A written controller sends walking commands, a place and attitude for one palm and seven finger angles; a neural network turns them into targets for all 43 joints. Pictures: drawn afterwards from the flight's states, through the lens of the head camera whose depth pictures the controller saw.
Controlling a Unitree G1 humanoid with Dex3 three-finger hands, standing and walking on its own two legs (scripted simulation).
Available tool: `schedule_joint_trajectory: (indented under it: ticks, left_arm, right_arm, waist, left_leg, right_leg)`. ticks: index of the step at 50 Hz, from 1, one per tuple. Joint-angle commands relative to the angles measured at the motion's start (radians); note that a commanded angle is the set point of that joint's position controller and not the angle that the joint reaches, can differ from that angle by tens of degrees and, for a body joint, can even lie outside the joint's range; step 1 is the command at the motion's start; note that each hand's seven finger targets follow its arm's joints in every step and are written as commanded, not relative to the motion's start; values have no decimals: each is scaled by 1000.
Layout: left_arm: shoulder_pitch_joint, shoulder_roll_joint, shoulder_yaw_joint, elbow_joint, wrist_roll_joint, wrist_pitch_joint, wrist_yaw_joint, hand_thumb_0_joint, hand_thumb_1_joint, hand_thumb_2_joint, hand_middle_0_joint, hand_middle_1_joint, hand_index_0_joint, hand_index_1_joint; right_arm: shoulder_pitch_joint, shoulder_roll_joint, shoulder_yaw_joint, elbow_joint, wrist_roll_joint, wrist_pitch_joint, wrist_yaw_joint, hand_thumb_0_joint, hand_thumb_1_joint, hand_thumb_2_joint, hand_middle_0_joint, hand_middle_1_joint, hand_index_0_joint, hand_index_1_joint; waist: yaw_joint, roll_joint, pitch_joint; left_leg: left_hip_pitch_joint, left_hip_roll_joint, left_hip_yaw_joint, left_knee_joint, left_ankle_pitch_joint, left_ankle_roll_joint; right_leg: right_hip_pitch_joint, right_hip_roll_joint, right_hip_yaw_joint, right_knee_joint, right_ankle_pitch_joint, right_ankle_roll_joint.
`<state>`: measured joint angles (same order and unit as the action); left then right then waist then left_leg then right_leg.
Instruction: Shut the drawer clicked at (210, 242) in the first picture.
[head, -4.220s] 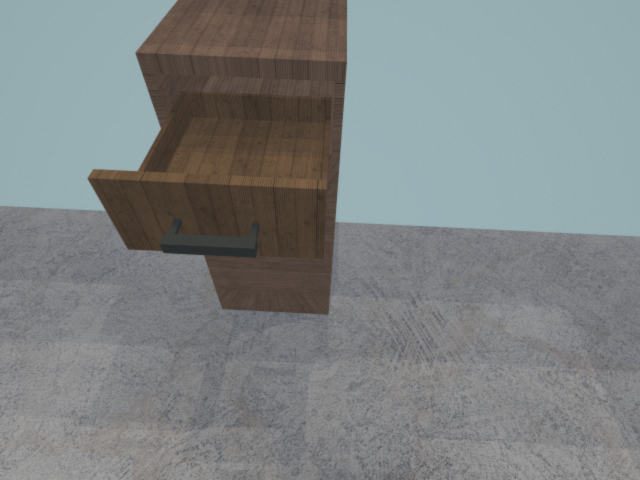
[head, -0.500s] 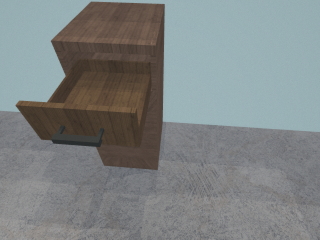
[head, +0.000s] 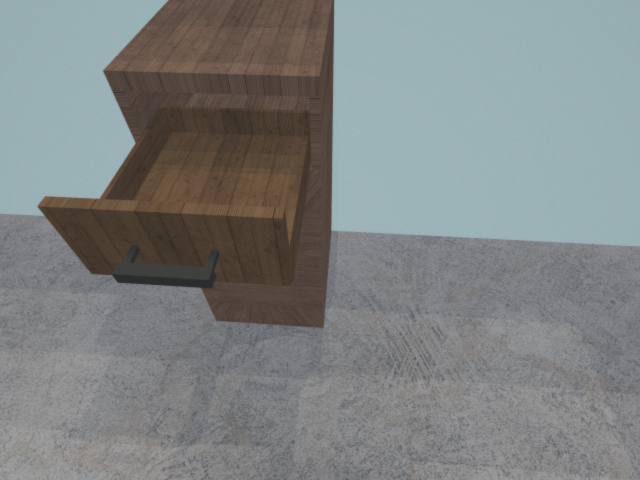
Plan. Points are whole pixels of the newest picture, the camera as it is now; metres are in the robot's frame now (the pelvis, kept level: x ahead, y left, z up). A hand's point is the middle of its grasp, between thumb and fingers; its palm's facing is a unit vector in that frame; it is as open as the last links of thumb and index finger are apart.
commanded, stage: look again from close up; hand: left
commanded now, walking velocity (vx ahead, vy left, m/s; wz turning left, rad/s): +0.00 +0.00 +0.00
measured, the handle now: (169, 264) +0.39 +0.24 +0.03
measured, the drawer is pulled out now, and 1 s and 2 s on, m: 0.30 0.30 0.30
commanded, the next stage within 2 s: shuffle to correct the standing spot in 0.32 s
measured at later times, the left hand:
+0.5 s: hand out of the picture +0.00 +0.20 -0.17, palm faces +0.02 -0.98 -0.19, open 7.4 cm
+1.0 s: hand out of the picture +0.01 +0.21 -0.19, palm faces +0.07 -0.99 -0.15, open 7.4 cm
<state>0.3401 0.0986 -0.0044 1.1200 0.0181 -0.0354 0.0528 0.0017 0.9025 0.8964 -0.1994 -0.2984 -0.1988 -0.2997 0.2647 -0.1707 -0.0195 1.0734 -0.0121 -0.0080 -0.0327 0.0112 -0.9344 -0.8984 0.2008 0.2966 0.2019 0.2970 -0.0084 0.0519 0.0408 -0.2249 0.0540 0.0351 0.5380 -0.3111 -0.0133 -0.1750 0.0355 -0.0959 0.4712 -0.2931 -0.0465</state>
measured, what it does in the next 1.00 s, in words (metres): steps on the spot: left foot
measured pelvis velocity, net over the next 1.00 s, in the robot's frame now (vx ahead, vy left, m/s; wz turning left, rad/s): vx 0.09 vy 0.05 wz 0.00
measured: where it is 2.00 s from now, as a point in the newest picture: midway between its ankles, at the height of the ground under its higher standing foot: outside the picture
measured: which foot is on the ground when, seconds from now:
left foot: down 0.00-0.72, up 0.74-0.86, down 0.88-1.00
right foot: down 0.00-0.88, up 0.90-1.00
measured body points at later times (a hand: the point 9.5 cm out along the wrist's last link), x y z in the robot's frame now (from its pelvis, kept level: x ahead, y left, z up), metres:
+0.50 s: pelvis +0.00 +0.03 +0.00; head +0.01 +0.04 +0.45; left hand +0.00 +0.26 -0.16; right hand -0.02 -0.18 -0.16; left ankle -0.01 +0.12 -0.74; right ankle -0.02 -0.09 -0.74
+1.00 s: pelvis +0.09 +0.05 -0.01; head +0.10 +0.07 +0.44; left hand +0.01 +0.26 -0.17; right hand +0.12 -0.18 -0.15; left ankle +0.06 +0.12 -0.74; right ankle +0.02 -0.08 -0.67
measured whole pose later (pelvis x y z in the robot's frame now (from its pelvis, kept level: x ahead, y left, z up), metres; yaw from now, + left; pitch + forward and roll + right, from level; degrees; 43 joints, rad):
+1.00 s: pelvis +0.09 +0.05 -0.01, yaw +0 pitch -1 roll +0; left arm 0.40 0.14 0.03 1.15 0.02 0.01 0.03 0.00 0.90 0.90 -0.20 -0.30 -0.20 -0.30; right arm 0.28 -0.16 0.00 1.05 -0.02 -0.07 -0.03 0.01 -0.92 -0.90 0.20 0.30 0.20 0.30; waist 0.01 -0.04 0.03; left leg -0.21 0.00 0.14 0.58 -0.36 0.07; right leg -0.37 -0.05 -0.05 1.09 -0.50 -0.03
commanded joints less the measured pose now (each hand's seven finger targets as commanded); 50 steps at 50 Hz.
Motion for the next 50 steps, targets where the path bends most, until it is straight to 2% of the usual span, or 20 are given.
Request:
schedule_joint_trajectory:
  ticks: [1,9,13,21,26,30,33,35,36,37,39,41,42,43,44,45,46,47,49,50]
  left_arm:
    - [35,108,19,-60,-5,-6,-1,0,900,900,-200,-300,-200,-300]
    - [13,130,15,-67,-5,19,-11,0,900,900,-200,-300,-200,-300]
    - [11,136,13,-68,-8,21,-14,0,900,900,-200,-300,-200,-300]
    - [17,136,13,-60,-8,17,-14,0,900,900,-200,-300,-200,-300]
    - [30,122,15,-50,8,22,-24,0,900,900,-200,-300,-200,-300]
    - [60,116,20,-46,14,14,-32,0,900,900,-200,-300,-200,-300]
    - [119,135,30,-24,9,2,-31,0,900,900,-200,-300,-200,-300]
    - [183,174,48,-3,6,-5,-25,0,900,900,-200,-300,-200,-300]
    - [224,193,55,5,5,-10,-21,0,900,900,-200,-300,-200,-300]
    - [246,194,59,11,8,-16,-18,0,900,900,-200,-300,-200,-300]
    - [269,192,65,13,19,-22,-13,0,900,900,-200,-300,-200,-300]
    - [187,188,61,-7,19,-20,-13,0,900,900,-200,-300,-200,-300]
    - [123,187,59,-23,12,-15,-17,0,900,900,-200,-300,-200,-300]
    - [84,159,53,-35,3,-12,-24,0,900,900,-200,-300,-200,-300]
    - [72,104,45,-65,-3,-8,-29,0,900,900,-200,-300,-200,-300]
    - [19,113,44,-100,-4,-8,-23,0,900,900,-200,-300,-200,-300]
    - [-9,130,51,-106,4,-5,-18,0,900,900,-200,-300,-200,-300]
    - [-36,105,47,-102,8,-1,-21,0,900,900,-200,-300,-200,-300]
    - [14,71,39,-77,8,11,-28,0,900,900,-200,-300,-200,-300]
    - [50,44,31,-65,3,19,-27,0,900,900,-200,-300,-200,-300]
  right_arm:
    - [95,-56,10,-25,-6,-28,2,0,-900,-900,200,300,200,300]
    - [88,-68,21,-15,-5,-26,2,0,-900,-900,200,300,200,300]
    - [94,-72,23,-7,-5,-28,2,0,-900,-900,200,300,200,300]
    - [100,-71,22,12,-2,-36,0,0,-900,-900,200,300,200,300]
    - [115,-86,14,27,-8,-18,7,0,-900,-900,200,300,200,300]
    - [108,-87,7,17,-7,-19,11,0,-900,-900,200,300,200,300]
    - [88,-63,13,2,-4,-29,11,0,-900,-900,200,300,200,300]
    - [64,-33,17,-19,-7,-33,14,0,-900,-900,200,300,200,300]
    - [39,-26,15,-34,-10,-35,16,0,-900,-900,200,300,200,300]
    - [-1,-28,14,-51,-11,-37,18,0,-900,-900,200,300,200,300]
    - [-50,-22,10,-74,-6,-44,24,0,-900,-900,200,300,200,300]
    - [-10,-13,12,-64,2,-50,28,0,-900,-900,200,300,200,300]
    - [89,-8,12,-29,1,-53,25,0,-900,-900,200,300,200,300]
    - [228,-42,6,24,-5,-59,18,0,-900,-900,200,300,200,300]
    - [352,-150,-21,62,-18,-65,6,0,-900,-900,200,300,200,300]
    - [394,-174,-18,70,-19,-50,-5,0,-900,-900,200,300,200,300]
    - [314,-155,-11,44,-16,-42,2,0,-900,-900,200,300,200,300]
    - [243,-110,-1,17,-15,-48,0,0,-900,-900,200,300,200,300]
    - [138,-70,18,-14,-13,-56,-5,0,-900,-900,200,300,200,300]
    - [117,-74,22,-18,-11,-61,-10,0,-900,-900,200,300,200,300]
  waist:
    - [2,-20,-14]
    - [22,-42,99]
    - [25,-36,68]
    - [21,-39,-3]
    - [14,-8,64]
    - [22,0,118]
    - [39,-87,107]
    - [55,-236,91]
    - [67,-278,81]
    - [83,-260,90]
    - [94,-198,70]
    - [40,-176,51]
    - [-22,-160,19]
    - [-76,-62,-24]
    - [-106,226,-69]
    - [-110,229,-56]
    - [-87,122,3]
    - [-62,59,78]
    - [1,-27,115]
    - [24,-6,79]
  left_leg:
    - [8,64,-72,-96,269,45]
    - [-89,58,-118,-202,114,64]
    - [-77,55,-123,-223,87,67]
    - [3,54,-100,-192,234,67]
    - [-51,70,-135,-252,-156,92]
    - [-90,71,-150,-235,-188,113]
    - [-137,8,-61,-90,-61,94]
    - [-250,-58,46,92,-43,63]
    - [-299,-58,72,177,-109,54]
    - [-355,-42,58,243,-182,51]
    - [-412,-22,44,279,-241,52]
    - [-248,-12,34,111,-149,59]
    - [-26,-51,85,-36,-23,60]
    - [183,-33,31,-107,118,78]
    - [318,216,-299,-173,260,168]
    - [355,342,-434,-247,426,248]
    - [239,355,-366,-241,365,282]
    - [116,329,-344,-262,405,276]
    - [11,282,-215,-254,648,241]
    - [16,251,-135,-235,794,222]
  right_leg:
    - [-17,-128,112,-40,185,-11]
    - [-28,-116,97,-50,37,5]
    - [-12,-122,95,-47,51,9]
    - [6,-136,98,-48,130,16]
    - [-54,-106,54,2,-110,2]
    - [-77,-102,58,23,-117,-11]
    - [-9,-158,150,-34,-83,-39]
    - [106,-266,283,-106,52,-93]
    - [145,-342,358,-142,150,-132]
    - [176,-379,391,-153,257,-170]
    - [247,-412,375,-126,456,-205]
    - [146,-362,254,-49,497,-157]
    - [16,-288,158,27,469,-106]
    - [-118,-191,82,218,379,-58]
    - [-343,-55,-28,480,-70,13]
    - [-467,-30,28,662,-320,9]
    - [-462,-82,66,730,-321,-13]
    - [-462,-106,75,739,-260,-5]
    - [-380,-131,82,666,-163,24]
    - [-332,-129,78,613,-124,39]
